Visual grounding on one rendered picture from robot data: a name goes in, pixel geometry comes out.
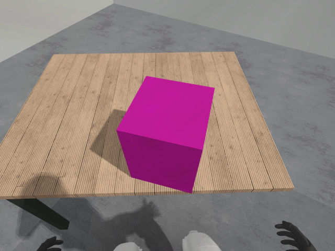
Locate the table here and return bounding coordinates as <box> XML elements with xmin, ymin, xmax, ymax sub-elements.
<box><xmin>0</xmin><ymin>52</ymin><xmax>294</xmax><ymax>230</ymax></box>

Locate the carton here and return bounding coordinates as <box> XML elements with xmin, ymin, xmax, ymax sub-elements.
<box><xmin>116</xmin><ymin>76</ymin><xmax>215</xmax><ymax>193</ymax></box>

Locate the robot right thigh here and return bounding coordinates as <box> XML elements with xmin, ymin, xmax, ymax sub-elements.
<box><xmin>182</xmin><ymin>232</ymin><xmax>222</xmax><ymax>251</ymax></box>

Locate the left robot hand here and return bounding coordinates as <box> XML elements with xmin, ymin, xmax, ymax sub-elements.
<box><xmin>37</xmin><ymin>236</ymin><xmax>63</xmax><ymax>251</ymax></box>

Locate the right robot hand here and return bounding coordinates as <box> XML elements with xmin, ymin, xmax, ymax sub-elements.
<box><xmin>275</xmin><ymin>221</ymin><xmax>317</xmax><ymax>251</ymax></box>

